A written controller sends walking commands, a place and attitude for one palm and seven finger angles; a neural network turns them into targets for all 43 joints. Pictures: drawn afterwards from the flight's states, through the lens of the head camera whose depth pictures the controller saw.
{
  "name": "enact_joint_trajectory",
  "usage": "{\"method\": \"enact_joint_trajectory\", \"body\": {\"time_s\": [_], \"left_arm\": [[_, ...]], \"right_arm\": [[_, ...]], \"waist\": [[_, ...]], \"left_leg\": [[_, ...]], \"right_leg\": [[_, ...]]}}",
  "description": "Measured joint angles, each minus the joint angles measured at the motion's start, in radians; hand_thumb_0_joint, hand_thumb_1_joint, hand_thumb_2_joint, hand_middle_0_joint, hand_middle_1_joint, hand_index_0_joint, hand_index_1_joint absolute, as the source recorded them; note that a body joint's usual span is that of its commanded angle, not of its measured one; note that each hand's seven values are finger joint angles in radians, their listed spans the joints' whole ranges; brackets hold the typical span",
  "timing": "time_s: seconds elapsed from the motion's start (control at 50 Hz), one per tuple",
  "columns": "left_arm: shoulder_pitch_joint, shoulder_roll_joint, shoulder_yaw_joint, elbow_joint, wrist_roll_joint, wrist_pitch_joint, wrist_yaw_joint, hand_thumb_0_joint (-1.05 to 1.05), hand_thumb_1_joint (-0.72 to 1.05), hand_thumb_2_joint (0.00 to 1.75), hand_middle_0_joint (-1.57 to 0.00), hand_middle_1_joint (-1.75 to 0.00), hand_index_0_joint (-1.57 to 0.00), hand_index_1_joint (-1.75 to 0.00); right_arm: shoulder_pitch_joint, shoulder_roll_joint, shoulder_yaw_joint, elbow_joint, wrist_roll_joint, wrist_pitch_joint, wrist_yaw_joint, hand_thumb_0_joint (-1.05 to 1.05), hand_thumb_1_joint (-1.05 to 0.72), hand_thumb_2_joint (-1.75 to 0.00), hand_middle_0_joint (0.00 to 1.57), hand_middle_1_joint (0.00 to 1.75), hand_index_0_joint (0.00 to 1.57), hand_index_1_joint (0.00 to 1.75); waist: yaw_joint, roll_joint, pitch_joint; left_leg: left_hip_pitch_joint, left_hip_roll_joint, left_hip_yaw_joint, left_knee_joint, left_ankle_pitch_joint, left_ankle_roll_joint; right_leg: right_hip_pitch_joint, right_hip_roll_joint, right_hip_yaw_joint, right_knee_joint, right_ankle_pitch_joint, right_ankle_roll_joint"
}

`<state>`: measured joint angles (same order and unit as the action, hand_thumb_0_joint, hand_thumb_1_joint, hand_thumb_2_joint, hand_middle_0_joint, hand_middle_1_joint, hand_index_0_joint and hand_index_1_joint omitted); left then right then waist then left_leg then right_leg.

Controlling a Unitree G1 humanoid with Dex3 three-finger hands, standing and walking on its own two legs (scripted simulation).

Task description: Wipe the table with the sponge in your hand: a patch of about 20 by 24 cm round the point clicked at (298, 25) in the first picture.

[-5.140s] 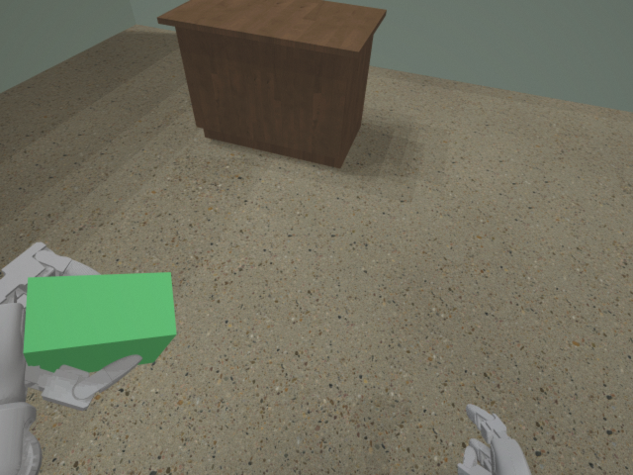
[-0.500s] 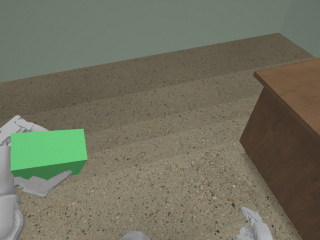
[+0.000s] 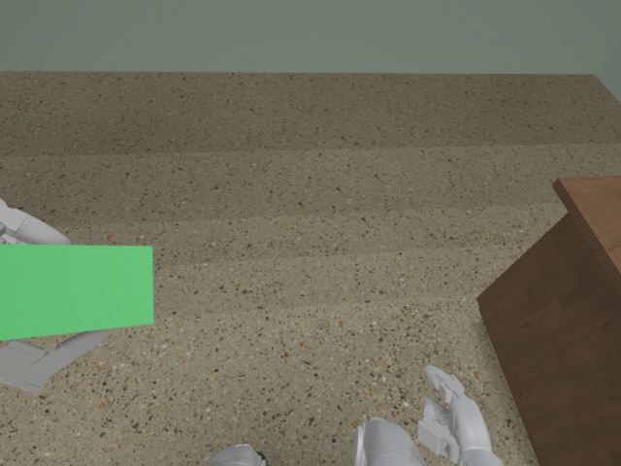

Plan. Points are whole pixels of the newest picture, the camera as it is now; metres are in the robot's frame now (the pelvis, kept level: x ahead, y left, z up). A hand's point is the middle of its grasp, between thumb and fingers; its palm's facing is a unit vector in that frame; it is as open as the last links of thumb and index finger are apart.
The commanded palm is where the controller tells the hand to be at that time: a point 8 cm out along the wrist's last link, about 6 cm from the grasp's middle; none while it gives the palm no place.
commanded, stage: turn to face it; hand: left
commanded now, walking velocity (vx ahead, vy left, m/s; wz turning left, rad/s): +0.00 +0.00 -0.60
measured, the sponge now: (84, 291) +0.24 +0.21 +0.17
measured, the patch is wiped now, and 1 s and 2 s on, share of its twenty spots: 0.00 0.00 0.00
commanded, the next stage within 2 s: none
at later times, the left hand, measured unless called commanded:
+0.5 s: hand (235, 254) +0.28 +0.10 +0.17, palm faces +0.11 -0.88 -0.47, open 10.3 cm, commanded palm +0.23 +0.17 +0.18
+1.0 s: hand (213, 283) +0.24 +0.11 +0.18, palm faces +0.02 -0.90 -0.43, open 10.3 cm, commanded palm +0.22 +0.15 +0.18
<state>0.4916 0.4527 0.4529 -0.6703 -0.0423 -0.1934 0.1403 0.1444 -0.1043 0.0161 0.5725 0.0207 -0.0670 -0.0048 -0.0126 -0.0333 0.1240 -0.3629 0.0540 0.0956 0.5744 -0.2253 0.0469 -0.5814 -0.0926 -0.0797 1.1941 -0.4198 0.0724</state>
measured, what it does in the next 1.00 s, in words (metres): steps on the spot, turning right: right foot, then left foot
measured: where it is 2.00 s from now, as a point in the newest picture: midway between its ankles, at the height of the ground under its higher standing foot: outside the picture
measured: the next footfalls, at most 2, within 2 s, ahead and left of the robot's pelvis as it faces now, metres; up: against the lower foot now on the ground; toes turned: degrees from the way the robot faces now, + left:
right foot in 0.24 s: +0.10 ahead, -0.13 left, +0.00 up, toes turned -10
left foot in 0.82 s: +0.05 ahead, +0.09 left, +0.00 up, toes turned -18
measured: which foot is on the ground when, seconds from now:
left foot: down 0.00-0.26, up 0.28-0.80, down 0.82-1.00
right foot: up 0.00-0.22, down 0.24-0.84, up 0.86-1.00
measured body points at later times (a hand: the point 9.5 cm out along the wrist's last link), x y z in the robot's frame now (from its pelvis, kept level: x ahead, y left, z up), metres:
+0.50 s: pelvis +0.01 -0.07 +0.00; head +0.06 -0.09 +0.45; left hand +0.27 +0.15 +0.20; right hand +0.15 -0.36 -0.08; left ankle +0.00 +0.09 -0.65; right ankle +0.06 -0.12 -0.73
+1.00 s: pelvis -0.05 -0.01 +0.00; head -0.04 -0.02 +0.45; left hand +0.24 +0.16 +0.21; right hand +0.02 -0.27 -0.09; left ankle +0.02 +0.10 -0.73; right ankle -0.07 -0.12 -0.66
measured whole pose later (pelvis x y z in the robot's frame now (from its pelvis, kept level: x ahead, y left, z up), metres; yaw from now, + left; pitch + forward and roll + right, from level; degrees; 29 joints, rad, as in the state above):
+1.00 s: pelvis -0.05 -0.01 +0.00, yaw -29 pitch -2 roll -1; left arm 0.44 0.37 0.37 -0.53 -0.01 -0.18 0.12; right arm 0.20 -0.14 0.02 0.54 0.01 0.00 0.01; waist 0.07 0.01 0.05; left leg -0.22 0.12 0.15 0.54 -0.28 -0.04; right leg -0.55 0.04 -0.02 1.09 -0.39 0.06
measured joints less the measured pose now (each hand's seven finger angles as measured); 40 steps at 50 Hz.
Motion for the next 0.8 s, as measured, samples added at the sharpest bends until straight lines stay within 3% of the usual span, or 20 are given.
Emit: {"method": "enact_joint_trajectory", "body": {"time_s": [0.1,0.18,0.24,0.28,0.32,0.38,0.44,0.5,0.6,0.68,0.8], "left_arm": [[0.067,-0.046,-0.047,-0.022,0.002,-0.012,-0.008,-0.01,-0.51,1.01,-0.71,-1.36,-0.72,-1.36],[-0.001,-0.076,-0.069,0.1,0.009,0.003,-0.003,-0.01,-0.52,1.01,-0.71,-1.36,-0.72,-1.36],[-0.086,-0.093,-0.073,0.214,0.017,0.034,0.003,-0.01,-0.52,1.02,-0.71,-1.36,-0.72,-1.36],[-0.149,-0.126,-0.097,0.273,0.03,0.052,0.004,-0.01,-0.52,1.02,-0.7,-1.37,-0.72,-1.36],[-0.192,-0.153,-0.133,0.298,0.03,0.07,0.002,-0.01,-0.52,1.02,-0.7,-1.37,-0.72,-1.36],[-0.161,-0.158,-0.158,0.258,0.017,0.067,-0.006,-0.01,-0.52,1.02,-0.7,-1.37,-0.72,-1.36],[-0.064,-0.116,-0.144,0.17,0.005,0.033,-0.017,-0.01,-0.52,1.02,-0.7,-1.37,-0.72,-1.36],[0.014,-0.051,-0.099,0.096,-0.007,-0.005,-0.019,-0.01,-0.52,1.02,-0.7,-1.37,-0.72,-1.36],[0.062,0.009,-0.009,0.076,-0.022,-0.04,-0.004,-0.01,-0.52,1.02,-0.7,-1.37,-0.72,-1.36],[0.044,-0.015,-0.008,0.127,-0.022,-0.022,0.006,-0.01,-0.52,1.02,-0.7,-1.37,-0.72,-1.36],[0.005,-0.081,-0.084,0.147,-0.005,0.025,0.0,-0.01,-0.52,1.02,-0.7,-1.37,-0.72,-1.36]], "right_arm": [[0.026,0.007,0.03,0.016,-0.014,-0.031,-0.008,0.01,-0.9,-0.9,0.21,0.3,0.21,0.3],[0.021,-0.014,0.04,0.029,-0.021,-0.04,-0.031,0.01,-0.9,-0.9,0.21,0.3,0.21,0.31],[0.002,-0.034,0.038,0.019,-0.02,-0.043,-0.037,0.01,-0.9,-0.9,0.21,0.3,0.21,0.31],[-0.021,-0.062,0.028,0.016,-0.018,-0.04,-0.035,0.01,-0.9,-0.9,0.21,0.3,0.21,0.31],[-0.043,-0.084,0.016,0.025,-0.019,-0.03,-0.035,0.01,-0.9,-0.9,0.21,0.3,0.21,0.31],[-0.062,-0.106,0.004,0.019,-0.02,-0.005,-0.03,0.01,-0.9,-0.9,0.2,0.3,0.21,0.3],[-0.057,-0.126,-0.015,-0.006,-0.023,0.019,-0.027,0.01,-0.9,-0.9,0.2,0.3,0.21,0.3],[-0.03,-0.151,-0.047,-0.016,-0.024,0.038,-0.025,0.01,-0.9,-0.9,0.2,0.3,0.2,0.3],[0.021,-0.187,-0.08,0.002,-0.018,0.07,-0.024,0.01,-0.91,-0.9,0.2,0.3,0.2,0.3],[0.048,-0.188,-0.074,0.011,-0.007,0.095,-0.02,0.02,-0.91,-0.9,0.19,0.3,0.2,0.3],[0.059,-0.147,-0.036,-0.006,-0.01,0.118,-0.007,0.02,-0.91,-0.9,0.2,0.3,0.2,0.3]], "waist": [[0.067,0.023,-0.046],[0.112,0.051,-0.081],[0.125,0.063,-0.091],[0.116,0.096,-0.085],[0.093,0.088,-0.072],[0.058,0.043,-0.05],[0.009,0.014,-0.039],[-0.014,0.003,-0.037],[-0.005,0.012,-0.056],[0.007,0.018,-0.08],[0.03,-0.007,-0.107]], "left_leg": [[0.066,0.01,-0.002,-0.067,0.008,-0.022],[0.105,0.027,0.021,-0.064,-0.015,-0.047],[0.097,0.046,0.047,0.019,-0.068,-0.073],[0.056,0.074,0.029,0.133,-0.159,-0.089],[-0.012,0.042,-0.023,0.311,-0.265,-0.102],[-0.088,-0.001,-0.057,0.541,-0.237,-0.124],[-0.125,-0.013,-0.077,0.616,-0.193,-0.134],[-0.127,-0.013,-0.09,0.572,-0.178,-0.139],[-0.087,-0.016,-0.095,0.402,-0.197,-0.137],[-0.042,-0.028,-0.087,0.29,-0.217,-0.127],[0.062,-0.044,-0.064,0.061,-0.232,-0.096]], "right_leg": [[0.068,0.026,-0.016,-0.275,0.093,-0.008],[0.176,0.065,-0.033,-0.452,0.084,-0.01],[0.274,0.083,-0.045,-0.598,0.145,-0.015],[0.267,0.116,-0.051,-0.582,0.155,-0.104],[0.251,0.121,-0.046,-0.561,0.142,-0.158],[0.245,0.131,-0.004,-0.603,0.177,-0.176],[0.239,0.152,0.033,-0.659,0.222,-0.183],[0.233,0.174,0.061,-0.704,0.26,-0.189],[0.217,0.203,0.114,-0.75,0.309,-0.187],[0.208,0.213,0.154,-0.77,0.341,-0.178],[0.176,0.222,0.211,-0.772,0.385,-0.154]]}}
